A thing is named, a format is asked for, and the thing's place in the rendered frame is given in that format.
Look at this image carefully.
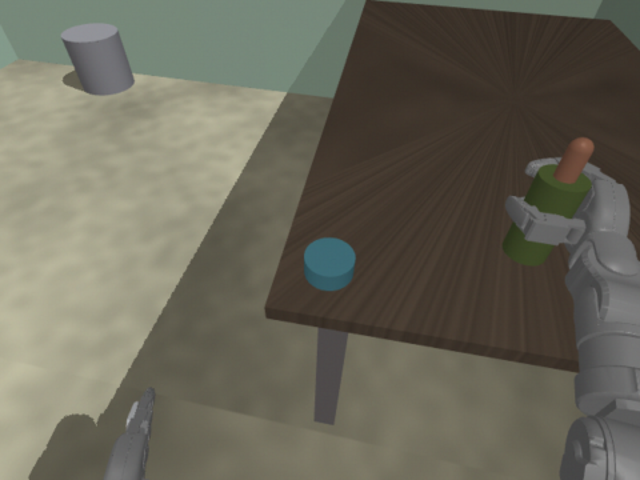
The table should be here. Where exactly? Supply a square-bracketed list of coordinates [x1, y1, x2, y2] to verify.
[264, 0, 640, 425]

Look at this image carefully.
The left robot hand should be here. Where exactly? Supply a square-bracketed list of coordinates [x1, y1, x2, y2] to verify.
[103, 387, 155, 480]

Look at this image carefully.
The right robot arm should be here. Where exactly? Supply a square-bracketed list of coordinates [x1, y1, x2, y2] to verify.
[559, 231, 640, 480]

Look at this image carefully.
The right robot hand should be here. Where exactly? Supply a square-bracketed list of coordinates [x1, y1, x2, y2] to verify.
[505, 157, 630, 254]

